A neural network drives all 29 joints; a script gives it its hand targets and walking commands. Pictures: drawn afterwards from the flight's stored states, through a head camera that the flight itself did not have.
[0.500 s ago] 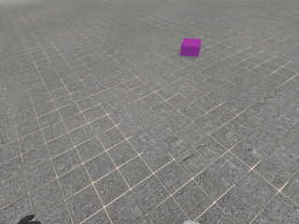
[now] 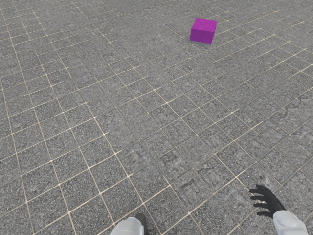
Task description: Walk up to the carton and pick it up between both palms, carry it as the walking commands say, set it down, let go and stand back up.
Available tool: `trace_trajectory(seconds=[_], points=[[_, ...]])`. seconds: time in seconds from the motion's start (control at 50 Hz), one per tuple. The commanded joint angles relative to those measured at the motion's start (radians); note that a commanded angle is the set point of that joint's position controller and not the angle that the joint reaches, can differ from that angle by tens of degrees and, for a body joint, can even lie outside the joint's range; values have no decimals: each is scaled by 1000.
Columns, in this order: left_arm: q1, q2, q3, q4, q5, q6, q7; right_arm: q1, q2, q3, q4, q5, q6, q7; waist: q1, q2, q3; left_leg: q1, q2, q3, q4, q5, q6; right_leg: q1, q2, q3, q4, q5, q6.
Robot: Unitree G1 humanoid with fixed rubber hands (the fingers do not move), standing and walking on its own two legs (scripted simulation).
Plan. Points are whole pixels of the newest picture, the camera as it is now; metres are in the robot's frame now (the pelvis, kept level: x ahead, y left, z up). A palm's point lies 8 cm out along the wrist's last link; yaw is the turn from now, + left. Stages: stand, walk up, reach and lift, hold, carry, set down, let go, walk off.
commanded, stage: walk up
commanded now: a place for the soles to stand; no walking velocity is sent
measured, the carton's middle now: (203, 30) +2.37 -0.38 -0.69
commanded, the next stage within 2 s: none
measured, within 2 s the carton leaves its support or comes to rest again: neither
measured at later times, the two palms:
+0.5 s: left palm (115, 97) +0.58 +0.22 -0.07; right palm (302, 184) +0.31 -0.43 -0.13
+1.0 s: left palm (121, 81) +0.73 +0.23 -0.11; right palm (265, 69) +0.80 -0.42 -0.07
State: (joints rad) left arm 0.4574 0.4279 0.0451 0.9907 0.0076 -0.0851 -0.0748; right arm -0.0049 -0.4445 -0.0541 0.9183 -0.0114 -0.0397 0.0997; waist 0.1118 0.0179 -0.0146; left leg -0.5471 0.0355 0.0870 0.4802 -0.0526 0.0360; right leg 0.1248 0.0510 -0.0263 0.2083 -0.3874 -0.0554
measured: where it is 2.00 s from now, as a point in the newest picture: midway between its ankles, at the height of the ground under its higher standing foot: (191, 108)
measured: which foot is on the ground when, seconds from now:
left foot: up 0.00-0.00, down 0.02-0.48, up 0.50-0.90, down 0.92-1.00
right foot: down 0.00-0.08, up 0.10-0.44, down 0.46-0.92, up 0.94-1.00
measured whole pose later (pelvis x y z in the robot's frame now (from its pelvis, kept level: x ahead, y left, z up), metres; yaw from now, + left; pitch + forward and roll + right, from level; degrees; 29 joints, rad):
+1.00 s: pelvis +0.68 -0.09 +0.00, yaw -7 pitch +1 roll -1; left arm 0.34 0.44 0.03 0.94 -0.01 -0.07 -0.05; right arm 0.12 -0.44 -0.08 0.85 -0.03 -0.10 0.08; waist 0.05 -0.01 0.00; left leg -0.44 0.05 0.10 0.58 -0.16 0.04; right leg -0.21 -0.02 0.00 0.94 -0.45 -0.04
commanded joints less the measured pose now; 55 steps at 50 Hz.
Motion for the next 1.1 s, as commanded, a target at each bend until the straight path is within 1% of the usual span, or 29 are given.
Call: trace_trajectory(seconds=[0.0, 0.02, 0.04, 0.08, 0.12, 0.16, 0.2, 0.22, 0.26, 0.32, 0.38, 0.4, 0.42, 0.44, 0.46, 0.5, 0.56, 0.6, 0.64, 0.7, 0.8, 0.84, 0.86, 0.88, 0.9, 0.92, 0.94, 0.98, 1.08], points=[[-112, 137, 8, -172, -46, -22, 43, 361, -257, -113, 17, -67, -49, -48, -259, 127, -355, 966, 303, -409, -75, -341, 173, -590, -70, -26, 810, 267, -2], [-83, 171, 12, -169, -36, -26, 41, 411, -280, -126, 5, -50, -58, -60, -248, 99, -372, 1076, 449, -696, -153, -457, 240, -796, 27, 76, 957, -99, -12], [-80, 275, 24, -141, -28, -17, 43, 336, -330, -143, -12, -19, -67, -75, -226, 79, -310, 999, 495, -708, -145, -385, 303, -856, -81, 172, 1084, -46, -31], [-189, 235, 16, -140, -9, -36, 33, 228, -224, -99, -18, 2, -75, -74, -194, 82, -169, 816, 319, -343, -111, 17, 196, -865, -152, 144, 938, 35, -21], [-192, 211, 26, -148, -25, -40, 22, 212, -182, -74, -19, -2, -87, -75, -142, -16, -41, 594, 256, -220, -153, 244, 157, -761, -145, 135, 867, 100, 10], [-240, 165, 27, -159, -25, -25, 0, 224, -215, -72, -43, -9, -100, -65, -146, 45, 54, 512, 251, -178, -244, 212, 179, -757, -149, 101, 761, 109, 35], [-302, 154, 30, -175, -12, -15, -23, 184, -229, -64, -49, 7, -113, -60, -121, 4, 123, 359, 257, -99, -320, 61, 184, -701, -185, 88, 629, 145, 56], [-317, 150, 24, -186, -19, -11, -38, 116, -262, -76, -63, 0, -117, -49, -94, 105, 128, 277, 218, 0, -358, -68, 166, -623, -198, 53, 493, 203, 56], [-324, 148, 40, -172, -11, -2, -53, 85, -270, -71, -89, -1, -112, -35, -86, 150, 122, 205, 166, 49, -371, -282, 136, -505, -156, -24, 407, 359, 58], [-387, 176, 73, -146, -13, 16, -56, 140, -266, -68, -61, -5, -102, -34, -105, 139, 141, 89, 207, 10, -384, -446, 127, -399, -167, -41, 453, 430, 38], [-360, 175, 86, -154, -14, 14, -51, 162, -273, -68, -62, 1, -99, -36, -60, 51, 75, 191, 223, 44, -187, -33, 110, -319, -148, -56, 405, 381, -1], [-231, 217, 98, -126, -4, 8, -37, 185, -262, -66, -41, 2, -92, -39, -10, -62, -29, 269, 166, 81, 50, 167, 98, -198, -105, -77, 353, 323, -28], [-52, 264, 114, -84, -10, 7, -18, 222, -239, -57, -58, 2, -83, -41, 67, -177, -163, 192, 74, 94, 430, 122, 63, 35, -105, -19, 318, 167, -66], [64, 371, 147, -66, -10, 3, 2, 302, -171, -44, -76, 9, -80, -41, 87, -435, -284, -105, -59, 55, 837, -457, 22, 266, -374, 469, 232, 27, -152], [12, 417, 133, -137, -32, -6, 15, 327, -209, -39, -91, 19, -83, -53, 49, -348, -302, -180, -41, -129, 896, -464, 12, 219, -478, 749, 82, 12, -218], [-149, 293, 115, -174, -34, -18, 29, 261, -249, -21, -43, 33, -89, -63, 0, -159, -197, -233, 74, -137, 812, -298, 15, 173, -376, 444, 205, 398, -169], [-178, 247, 85, -169, -24, -25, 44, 275, -195, -33, -39, 17, -51, -53, -87, -129, -98, -49, 97, -120, 648, -260, -6, -167, -316, 178, 160, 557, -129], [-196, 249, 80, -183, -16, -35, 37, 245, -193, -34, -77, 16, -38, -29, -120, -97, -10, 0, 107, -95, 525, -216, -28, -331, -290, 150, 82, 449, -150], [-203, 269, 84, -172, -10, -44, 33, 169, -160, -30, -108, 12, -34, -9, -108, -171, 49, 21, 124, -72, 353, -175, -47, -392, -294, 115, -20, 211, -169], [-279, 262, 82, -193, -21, -55, 13, 129, -160, -43, -103, 1, -36, 5, -120, -143, 96, 140, 92, -17, 176, 9, -49, -512, -272, 81, -97, 3, -142], [-215, 265, 74, -161, -13, -42, 11, 47, -148, -61, -115, 2, -42, 13, -86, -88, 68, 155, 78, -28, 75, 25, -22, -364, -295, 72, -18, 85, -112], [-182, 240, 61, -153, -8, -39, 18, 135, -161, -68, -91, -1, -50, 2, -119, -1, 1, 290, 27, 3, 27, -64, 19, -294, -258, 20, 185, 412, -96], [-156, 210, 48, -166, -17, -29, 28, 310, -208, -84, -44, -32, -60, -13, -182, 81, -127, 518, 40, -35, -49, -161, 57, -358, -197, -47, 483, 424, -69], [-111, 134, 19, -174, -31, -30, 31, 448, -309, -125, -25, -49, -65, -34, -245, 346, -247, 799, 293, -395, -97, -320, 132, -633, -90, -68, 842, 196, -16], [-76, 144, 16, -164, -28, -30, 34, 441, -314, -130, -49, -26, -68, -49, -212, 303, -236, 830, 403, -684, -229, -474, 199, -797, -5, 50, 967, -137, -3], [-140, 221, 27, -156, -18, -26, 45, 384, -285, -118, -65, -14, -69, -55, -205, 96, -105, 735, 391, -639, -240, -444, 206, -838, -45, 114, 996, -47, -8], [-139, 241, 22, -149, -23, -28, 43, 318, -279, -112, -67, 0, -77, -58, -201, 75, -153, 796, 372, -501, -171, -169, 220, -873, -108, 106, 961, 6, -14], [-136, 220, 27, -124, -18, -29, 33, 274, -224, -96, -79, 15, -76, -66, -144, 90, -130, 675, 264, -261, -137, 155, 132, -801, -149, 118, 876, 85, -3], [-225, 177, 40, -152, -17, -4, -1, 269, -222, -67, -95, 17, -91, -60, -144, 100, 74, 414, 228, -133, -281, -1, 153, -732, -167, 69, 678, 170, 53]])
